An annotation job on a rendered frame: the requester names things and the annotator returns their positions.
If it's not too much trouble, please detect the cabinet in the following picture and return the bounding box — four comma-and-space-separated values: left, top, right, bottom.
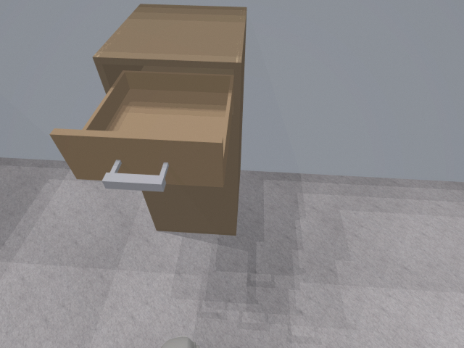
93, 4, 247, 236

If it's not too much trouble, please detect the drawer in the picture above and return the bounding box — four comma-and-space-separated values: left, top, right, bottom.
49, 70, 234, 187

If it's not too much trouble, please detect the handle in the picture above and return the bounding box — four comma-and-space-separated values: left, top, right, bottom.
102, 160, 169, 192

